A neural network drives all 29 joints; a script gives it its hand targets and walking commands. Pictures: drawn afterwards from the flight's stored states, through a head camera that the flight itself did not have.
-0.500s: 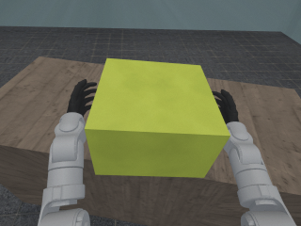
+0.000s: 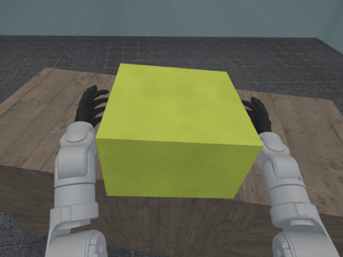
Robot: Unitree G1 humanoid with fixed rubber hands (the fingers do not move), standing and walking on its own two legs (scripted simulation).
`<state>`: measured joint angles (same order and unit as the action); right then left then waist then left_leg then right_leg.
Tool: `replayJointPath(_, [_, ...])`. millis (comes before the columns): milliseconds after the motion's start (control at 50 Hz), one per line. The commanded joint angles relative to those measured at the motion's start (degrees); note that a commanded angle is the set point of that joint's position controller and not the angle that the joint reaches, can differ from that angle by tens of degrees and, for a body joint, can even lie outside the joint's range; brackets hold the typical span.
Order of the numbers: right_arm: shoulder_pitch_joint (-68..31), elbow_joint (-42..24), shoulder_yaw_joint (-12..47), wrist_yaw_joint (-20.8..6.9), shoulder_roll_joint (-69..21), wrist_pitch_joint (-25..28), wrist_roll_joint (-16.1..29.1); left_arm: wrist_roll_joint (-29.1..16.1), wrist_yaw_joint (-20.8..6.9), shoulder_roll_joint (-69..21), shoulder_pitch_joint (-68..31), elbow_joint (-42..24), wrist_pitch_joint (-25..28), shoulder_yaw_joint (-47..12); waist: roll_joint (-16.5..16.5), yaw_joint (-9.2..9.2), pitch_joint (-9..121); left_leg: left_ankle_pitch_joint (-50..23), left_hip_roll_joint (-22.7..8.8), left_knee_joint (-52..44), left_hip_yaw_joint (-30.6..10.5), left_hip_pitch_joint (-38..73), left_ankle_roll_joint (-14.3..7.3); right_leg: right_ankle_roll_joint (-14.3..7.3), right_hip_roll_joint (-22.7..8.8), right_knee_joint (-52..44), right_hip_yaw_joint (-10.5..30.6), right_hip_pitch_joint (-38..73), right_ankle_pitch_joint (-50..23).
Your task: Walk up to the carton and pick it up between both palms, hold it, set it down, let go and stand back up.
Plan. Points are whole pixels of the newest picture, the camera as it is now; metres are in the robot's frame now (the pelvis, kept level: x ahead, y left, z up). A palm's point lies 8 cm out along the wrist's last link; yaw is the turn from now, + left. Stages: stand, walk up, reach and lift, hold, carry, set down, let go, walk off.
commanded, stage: reach and lift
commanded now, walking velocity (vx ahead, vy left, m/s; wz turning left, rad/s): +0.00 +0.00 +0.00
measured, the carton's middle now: (173, 126) +0.41 +0.00 +0.11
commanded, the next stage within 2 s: hold in 0.20 s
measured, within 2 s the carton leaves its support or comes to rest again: neither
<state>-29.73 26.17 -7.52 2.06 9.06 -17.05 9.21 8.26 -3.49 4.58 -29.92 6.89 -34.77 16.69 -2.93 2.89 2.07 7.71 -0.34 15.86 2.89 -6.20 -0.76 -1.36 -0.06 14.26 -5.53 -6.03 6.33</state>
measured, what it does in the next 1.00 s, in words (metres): stands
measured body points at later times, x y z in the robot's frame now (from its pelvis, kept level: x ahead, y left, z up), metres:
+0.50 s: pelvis +0.01 +0.00 +0.00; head -0.02 +0.02 +0.45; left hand +0.37 +0.20 +0.18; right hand +0.37 -0.19 +0.17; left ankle +0.01 +0.11 -0.75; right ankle +0.02 -0.10 -0.75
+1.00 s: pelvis +0.00 -0.01 +0.00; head -0.03 +0.02 +0.45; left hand +0.36 +0.21 +0.19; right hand +0.38 -0.19 +0.18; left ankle +0.01 +0.11 -0.75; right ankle +0.02 -0.10 -0.75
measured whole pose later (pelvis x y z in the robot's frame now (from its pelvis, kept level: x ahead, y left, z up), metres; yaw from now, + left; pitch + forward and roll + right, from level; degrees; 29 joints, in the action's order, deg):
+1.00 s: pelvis +0.00 -0.01 +0.00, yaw +1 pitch -3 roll +0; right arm -34.0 24.0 -7.2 2.8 8.9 -22.1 11.2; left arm 9.1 -4.4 5.4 -30.3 0.8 -40.3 18.5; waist -3.2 3.1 3.1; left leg 7.9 -0.6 16.4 1.9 -6.0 -0.2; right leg -1.8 0.2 14.9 -6.4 -5.5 7.0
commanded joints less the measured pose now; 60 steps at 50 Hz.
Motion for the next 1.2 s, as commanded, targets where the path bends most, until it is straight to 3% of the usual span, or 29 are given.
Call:
replayJointPath(0, [-44.13,-19.00,21.48,-7.17,-27.37,3.74,4.58,-7.70,-6.04,-25.21,-32.51,-7.19,2.54,-27.21,2.80,-0.44,22.16,-5.65,2.24,-1.95,-2.25,1.61,0.97,1.59,1.83,0.06,2.38,8.62,-5.41])
replayJointPath(40, [-45.26,-19.45,20.95,-6.90,-27.26,3.47,4.01,-7.86,-6.36,-25.19,-33.59,-6.40,2.01,-26.95,3.01,0.09,22.05,-4.12,2.56,-1.97,-1.44,1.49,0.77,1.79,1.36,-0.38,2.47,8.61,-4.93])
replayJointPath(80, [-41.95,-17.02,21.44,-6.08,-27.45,2.45,4.17,-7.15,-7.02,-23.97,-30.20,-5.13,1.39,-24.60,1.49,0.65,19.97,-6.44,3.00,-1.58,-1.83,0.29,-0.11,2.01,1.08,0.21,3.38,11.28,-9.72])
replayJointPath(120, [-40.37,-16.18,21.08,-5.52,-26.30,1.26,4.50,-6.12,-7.77,-22.98,-29.98,-5.53,0.64,-23.34,1.40,0.56,18.12,-6.69,3.01,-1.95,-1.27,0.15,0.39,2.18,1.37,0.12,3.42,12.00,-10.15])
replayJointPath(140, [-39.15,-16.71,21.46,-5.33,-26.09,0.96,4.95,-5.85,-7.92,-23.39,-29.17,-7.33,0.21,-23.98,3.36,0.58,19.07,-8.94,2.83,-1.47,-1.89,1.20,0.98,2.06,1.42,0.53,3.26,13.21,-12.48])
replayJointPath(200, [-38.34,-16.35,22.04,-4.60,-25.17,0.04,6.04,-5.34,-8.78,-22.16,-27.83,-7.61,-1.23,-21.96,1.66,1.33,17.77,-11.33,3.54,-0.94,-1.96,1.91,1.05,1.93,1.66,0.65,3.58,15.19,-16.48])
replayJointPath(300, [-38.91,-22.65,22.88,-3.79,-24.99,-0.04,7.57,-6.15,-9.30,-22.34,-27.74,-14.06,-1.55,-24.04,3.76,1.84,19.64,-15.94,2.87,0.24,-2.08,4.80,2.38,1.76,2.34,1.46,3.10,14.23,-18.78])
replayJointPath(320, [-39.09,-22.89,22.71,-4.01,-24.89,-0.17,7.59,-5.93,-8.95,-22.56,-28.29,-14.89,-1.51,-24.67,4.43,1.43,20.89,-16.98,3.07,0.44,-2.39,5.57,3.03,1.85,2.51,1.56,2.25,13.35,-17.63])
replayJointPath(380, [-38.99,-24.91,22.67,-4.84,-24.79,0.05,6.83,-7.53,-8.10,-24.09,-30.28,-17.62,-0.92,-27.36,6.21,2.65,22.84,-18.01,2.29,1.07,-2.55,6.71,3.71,0.97,2.94,0.88,1.63,9.49,-13.78])
replayJointPath(420, [-40.55,-25.30,21.92,-5.20,-24.12,0.00,7.51,-7.82,-7.56,-23.95,-30.22,-16.19,-0.96,-28.15,6.84,2.23,22.36,-17.01,2.01,1.02,-2.51,7.23,3.99,1.20,2.89,0.60,1.36,7.98,-12.34])
replayJointPath(520, [-41.21,-23.17,22.21,-6.45,-23.62,-1.03,7.65,-7.28,-6.68,-22.76,-29.08,-14.69,-2.20,-26.45,4.27,0.91,21.18,-11.76,1.68,-0.46,-2.54,5.13,2.27,0.81,2.41,0.05,2.53,7.60,-8.99])
replayJointPath(540, [-42.93,-24.26,22.52,-6.48,-23.22,-1.28,7.98,-6.85,-6.57,-23.18,-29.00,-12.70,-2.75,-25.66,1.93,0.36,21.28,-10.45,1.90,-0.72,-2.26,4.28,1.87,1.15,2.32,-0.20,2.62,8.22,-8.51])
replayJointPath(560, [-42.07,-22.06,22.35,-6.46,-23.99,-1.69,8.00,-7.04,-6.66,-22.80,-28.54,-12.76,-2.92,-25.07,3.22,-0.24,19.14,-10.29,1.84,-0.67,-1.86,3.49,1.74,1.05,2.19,0.13,2.65,8.35,-9.11])
replayJointPath(600, [-42.13,-21.27,22.86,-6.33,-23.48,-2.54,7.67,-5.72,-7.34,-21.92,-27.87,-10.20,-4.19,-22.67,0.22,-0.96,17.75,-7.42,2.01,-1.76,-1.82,2.04,0.63,1.27,2.10,-0.32,3.13,9.72,-7.66])
replayJointPath(660, [-42.47,-16.75,21.23,-6.40,-23.37,-3.25,7.51,-4.58,-8.27,-21.21,-28.92,-8.77,-5.42,-20.20,0.72,-1.72,13.98,-4.33,1.97,-2.94,-1.01,0.63,0.28,1.44,1.81,-0.77,3.71,10.23,-5.85])
replayJointPath(680, [-41.75,-15.81,20.77,-6.62,-23.35,-3.39,7.85,-4.38,-8.26,-21.89,-29.49,-9.49,-5.78,-20.24,2.05,-1.11,14.64,-5.39,1.88,-2.71,-1.35,2.19,0.67,0.97,2.26,-0.71,3.61,9.69,-5.88])
replayJointPath(700, [-43.82,-17.12,21.54,-6.79,-24.10,-3.07,7.54,-5.35,-8.35,-22.32,-30.18,-9.54,-5.63,-21.17,0.61,-1.13,16.65,-5.40,1.92,-2.58,-1.35,2.61,0.52,1.18,2.25,-0.55,3.21,9.59,-5.20])
replayJointPath(740, [-44.20,-17.52,20.95,-6.65,-24.49,-2.84,7.64,-5.96,-8.23,-22.75,-32.29,-11.41,-5.10,-21.36,1.37,-0.61,17.58,-5.86,2.00,-2.52,-1.36,2.88,0.88,1.12,2.14,0.03,3.36,9.92,-6.33])
replayJointPath(820, [-45.01,-18.85,20.48,-6.78,-25.70,-1.89,8.04,-6.47,-7.66,-23.96,-33.53,-12.33,-3.97,-24.23,5.09,-0.04,20.19,-6.53,2.23,-1.95,-1.28,2.74,1.47,1.06,2.02,0.25,3.00,9.57,-6.60])
replayJointPath(840, [-44.59,-17.25,20.11,-6.66,-25.43,-1.91,7.22,-7.23,-7.69,-24.35,-34.13,-11.66,-3.88,-25.33,5.46,1.74,19.19,-6.00,2.36,-1.71,-1.60,2.73,1.76,0.92,1.71,0.00,3.11,9.53,-5.84])
replayJointPath(860, [-45.55,-19.82,20.48,-6.31,-26.51,-1.56,7.41,-7.79,-7.42,-24.10,-34.08,-13.59,-3.42,-26.00,4.41,1.04,23.20,-8.10,2.62,-1.04,-1.80,3.38,1.52,1.36,1.81,0.91,3.07,10.52,-8.54])
replayJointPath(920, [-44.61,-19.48,19.99,-5.95,-26.72,-2.04,7.38,-7.65,-7.64,-23.43,-33.66,-12.91,-3.29,-25.88,4.31,1.91,21.67,-6.74,2.53,-0.98,-1.77,1.77,1.29,1.36,1.86,1.13,3.38,10.62,-8.44])
replayJointPath(960, [-43.16,-17.25,21.00,-5.87,-27.51,-2.61,7.33,-7.02,-8.22,-22.61,-32.94,-11.51,-3.61,-24.33,3.76,1.41,20.91,-7.98,3.01,-1.07,-1.51,0.97,1.28,1.46,1.16,1.22,3.76,12.82,-11.07])
replayJointPath(980, [-44.33,-20.49,21.72,-5.73,-26.90,-2.37,8.09,-7.29,-8.33,-22.73,-33.36,-12.73,-3.54,-24.94,3.52,0.95,21.42,-8.46,2.90,-1.03,-1.67,1.08,1.46,1.88,1.03,1.22,3.89,13.20,-12.21])
replayJointPath(1060, [-43.94,-18.80,21.38,-5.34,-26.15,-3.41,7.31,-6.41,-8.94,-22.51,-31.99,-10.85,-4.53,-23.69,2.98,1.22,18.76,-8.13,3.05,-1.55,-1.63,1.71,1.05,1.53,1.36,0.25,2.89,12.30,-9.76])
replayJointPath(1080, [-43.60,-19.72,21.69,-5.18,-26.32,-3.46,7.60,-6.47,-8.90,-22.49,-31.00,-11.26,-4.71,-23.06,1.42,1.02,19.51,-9.05,3.11,-0.97,-1.86,1.75,0.91,1.81,1.33,0.78,3.33,12.86,-11.65])
replayJointPath(1140, [-41.99,-19.50,21.98,-4.66,-25.01,-4.60,7.89,-4.50,-9.53,-21.43,-28.45,-10.29,-5.69,-21.24,2.50,1.41,17.02,-10.52,3.18,-1.25,-1.91,2.07,1.46,1.94,1.54,0.79,3.67,14.39,-14.08])
replayJointPath(1160, [-41.69,-19.41,22.43,-4.66,-25.26,-4.49,7.79,-4.74,-9.79,-21.38,-29.14,-11.68,-5.77,-20.98,2.35,0.01,16.63,-9.85,3.21,-1.66,-1.24,1.33,1.41,1.84,1.57,0.43,3.64,14.88,-13.93])
replayJointPath(1180, [-41.72,-20.11,22.73,-4.76,-24.78,-4.60,8.43,-4.43,-9.99,-21.09,-29.21,-12.66,-5.87,-21.06,2.49,0.90,16.53,-11.21,2.91,-1.46,-1.68,2.36,1.42,1.84,1.75,0.71,3.84,14.56,-13.88])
